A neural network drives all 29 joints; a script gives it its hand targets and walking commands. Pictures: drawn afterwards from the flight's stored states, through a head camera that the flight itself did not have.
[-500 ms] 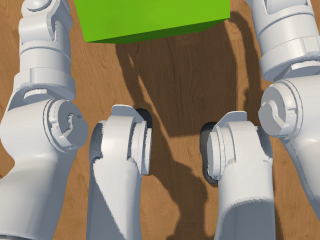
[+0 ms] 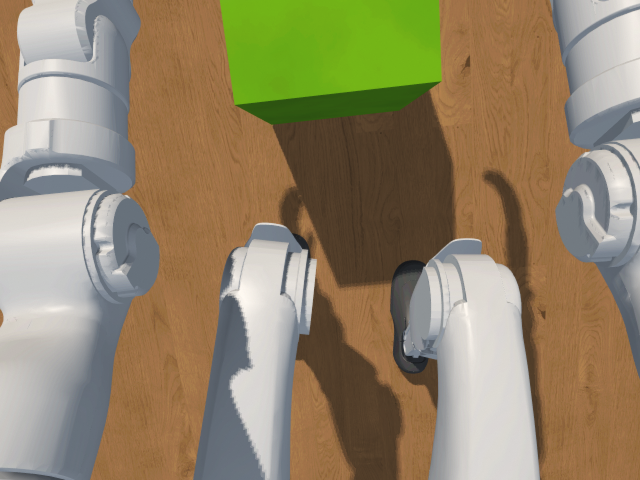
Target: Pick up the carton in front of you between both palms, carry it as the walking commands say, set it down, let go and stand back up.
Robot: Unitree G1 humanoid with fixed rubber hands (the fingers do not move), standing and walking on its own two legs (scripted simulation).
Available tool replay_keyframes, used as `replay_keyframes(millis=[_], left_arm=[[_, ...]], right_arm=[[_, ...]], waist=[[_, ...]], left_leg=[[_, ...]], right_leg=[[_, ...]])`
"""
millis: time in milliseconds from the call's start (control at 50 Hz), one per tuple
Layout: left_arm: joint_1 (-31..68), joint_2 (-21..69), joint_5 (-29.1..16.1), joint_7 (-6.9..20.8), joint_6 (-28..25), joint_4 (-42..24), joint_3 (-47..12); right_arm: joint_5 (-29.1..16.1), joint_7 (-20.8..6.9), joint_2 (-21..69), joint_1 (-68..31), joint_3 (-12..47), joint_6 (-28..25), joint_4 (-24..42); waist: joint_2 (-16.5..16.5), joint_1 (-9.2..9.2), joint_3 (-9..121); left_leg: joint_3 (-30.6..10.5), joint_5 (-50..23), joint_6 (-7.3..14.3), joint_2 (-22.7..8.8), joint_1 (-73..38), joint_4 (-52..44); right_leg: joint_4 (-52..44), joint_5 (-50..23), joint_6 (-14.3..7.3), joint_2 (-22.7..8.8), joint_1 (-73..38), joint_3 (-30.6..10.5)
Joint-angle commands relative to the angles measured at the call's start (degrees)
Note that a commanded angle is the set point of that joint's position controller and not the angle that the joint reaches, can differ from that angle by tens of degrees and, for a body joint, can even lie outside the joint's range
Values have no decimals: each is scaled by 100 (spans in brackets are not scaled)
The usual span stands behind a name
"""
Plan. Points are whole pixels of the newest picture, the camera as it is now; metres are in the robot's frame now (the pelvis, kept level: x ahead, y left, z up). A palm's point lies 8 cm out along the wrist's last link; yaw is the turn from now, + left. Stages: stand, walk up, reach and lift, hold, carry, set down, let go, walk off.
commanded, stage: set down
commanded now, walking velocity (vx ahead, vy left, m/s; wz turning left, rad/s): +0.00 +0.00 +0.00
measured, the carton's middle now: (328, 26) +0.56 +0.07 -0.30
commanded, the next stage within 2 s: let go in 0.70 s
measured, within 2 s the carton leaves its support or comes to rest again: neither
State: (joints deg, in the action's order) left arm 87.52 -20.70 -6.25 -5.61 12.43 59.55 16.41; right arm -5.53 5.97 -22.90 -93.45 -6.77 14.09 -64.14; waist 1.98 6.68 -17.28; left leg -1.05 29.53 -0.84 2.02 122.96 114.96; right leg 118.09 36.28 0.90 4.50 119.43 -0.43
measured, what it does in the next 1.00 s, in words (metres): rises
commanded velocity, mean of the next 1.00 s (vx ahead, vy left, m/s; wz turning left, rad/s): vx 0.00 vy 0.00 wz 0.00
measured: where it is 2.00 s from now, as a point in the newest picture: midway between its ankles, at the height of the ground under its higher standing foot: (347, 321)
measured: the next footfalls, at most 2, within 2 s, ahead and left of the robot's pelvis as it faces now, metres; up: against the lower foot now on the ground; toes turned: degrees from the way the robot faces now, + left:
none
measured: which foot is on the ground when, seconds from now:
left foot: down 0.00-1.00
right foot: down 0.00-1.00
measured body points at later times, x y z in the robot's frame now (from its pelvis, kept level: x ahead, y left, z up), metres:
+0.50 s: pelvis +0.03 +0.00 +0.13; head +0.37 +0.03 +0.42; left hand +0.57 +0.28 +0.03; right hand +0.64 -0.11 +0.03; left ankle +0.12 +0.12 -0.39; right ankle +0.09 -0.11 -0.39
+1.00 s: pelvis +0.06 +0.01 +0.26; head +0.35 +0.03 +0.60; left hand +0.50 +0.26 +0.14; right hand +0.55 -0.15 +0.14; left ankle +0.12 +0.12 -0.39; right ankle +0.09 -0.11 -0.39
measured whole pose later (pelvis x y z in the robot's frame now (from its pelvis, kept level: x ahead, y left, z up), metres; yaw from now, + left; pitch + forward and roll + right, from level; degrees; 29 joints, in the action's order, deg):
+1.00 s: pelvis +0.06 +0.01 +0.26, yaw -1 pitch +42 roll -2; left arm 49.5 -13.8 6.9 5.1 10.3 41.2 19.0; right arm 7.8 4.8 -9.8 -53.1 -16.1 12.4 -41.8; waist 1.4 3.6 1.7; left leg -2.2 14.8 0.4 1.4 80.8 54.0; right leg 54.6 18.5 1.4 4.0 77.7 -3.7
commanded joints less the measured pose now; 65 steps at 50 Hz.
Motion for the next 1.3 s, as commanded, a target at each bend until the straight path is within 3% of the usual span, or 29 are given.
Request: replay_keyframes(millis=[0, 60, 160, 240, 300, 420, 500, 580, 680, 740, 800, 920, 980, 1060, 1280], left_arm=[[1148, -342, 235, 97, -236, -447, 154], [955, -441, 318, 128, -274, -709, 299], [651, -831, 177, 115, -78, -1630, 416], [383, -892, 83, 226, 163, -1808, 389], [217, -721, 59, 303, 170, -1738, 367], [82, -495, 165, 393, 106, -1748, 289], [-148, -370, 353, 422, 72, -1754, 379], [-309, -340, 509, 436, -21, -1854, 519], [-580, -337, 613, 505, -94, -1816, 673], [-1060, -202, 778, 648, -124, -1790, 653], [-1756, -109, 1025, 849, -170, -1944, 595], [-3242, -170, 1414, 1129, -363, -2638, 290], [-3873, -53, 1295, 1170, -505, -2899, 52], [-4903, 209, 1105, 1180, -704, -2947, -177], [-7420, 473, 714, 1085, -1192, -3215, -738]], right_arm=[[335, -145, -512, -1215, -483, -246, 196], [390, -161, -442, -1073, -465, -293, 428], [218, -29, -472, -1144, -159, -115, 1576], [161, -11, -396, -1064, -117, 184, 1944], [220, -84, -360, -896, -203, 204, 1886], [395, -194, -429, -303, -496, 99, 1443], [514, -297, -410, -63, -647, -9, 1409], [568, -382, -333, -35, -660, -130, 1528], [686, -433, -173, 25, -656, -162, 1591], [965, -403, 72, 679, -853, -139, 1563], [1277, -289, 383, 1633, -1060, -141, 1875], [1352, -59, 891, 3254, -904, -316, 3149], [1180, -91, 957, 3879, -680, -482, 3475], [1156, -204, 942, 4960, -587, -757, 3480], [1001, -468, 897, 7569, -359, -1282, 3414]], waist=[[-214, 46, 6568], [-119, 144, 7061], [467, 382, 8994], [748, 397, 8784], [680, 305, 8361], [82, 108, 8309], [-175, 101, 8134], [-82, 174, 8084], [342, 185, 7948], [414, 26, 7974], [267, -94, 8222], [-145, -6, 7656], [-212, -23, 7111], [-236, -177, 6525], [-402, -379, 5212]], left_leg=[[368, -1891, -163, 51, -3953, -1169], [390, -2301, -154, 76, -4219, -1402], [514, -3077, -80, 176, -4892, -1929], [556, -2919, -43, 217, -4609, -2442], [493, -2878, -77, 191, -4644, -2762], [345, -3441, -191, 143, -5931, -3372], [271, -3736, -234, 117, -6697, -3869], [255, -3931, -215, 101, -6919, -4358], [305, -3693, -153, 106, -6620, -5046], [354, -3607, -137, 114, -6679, -5390], [365, -3910, -116, 115, -7273, -5657], [265, -4037, -23, 67, -8457, -6279], [111, -3966, 7, 10, -9056, -6598], [-113, -4160, -13, -78, -9866, -6896], [-360, -4708, -75, -207, -11145, -7696]], right_leg=[[-1487, -1144, -64, 125, -1679, 353], [-1738, -1465, -22, 147, -1968, 347], [-2250, -2393, 39, 225, -3739, 323], [-2672, -2557, 61, 253, -4354, 284], [-2979, -2518, 80, 227, -4267, 274], [-3751, -2491, 69, 248, -3783, 305], [-4346, -2408, 61, 254, -3587, 305], [-4847, -2682, 66, 216, -4118, 224], [-5413, -3046, 111, 130, -5337, 94], [-5743, -3308, 160, 101, -5990, 52], [-6058, -3718, 211, 112, -6437, 50], [-6805, -3615, 220, 81, -6829, 27], [-7152, -3273, 188, 25, -6752, 60], [-7502, -3053, 143, -15, -6634, 100], [-8320, -3157, 5, -59, -7635, -26]])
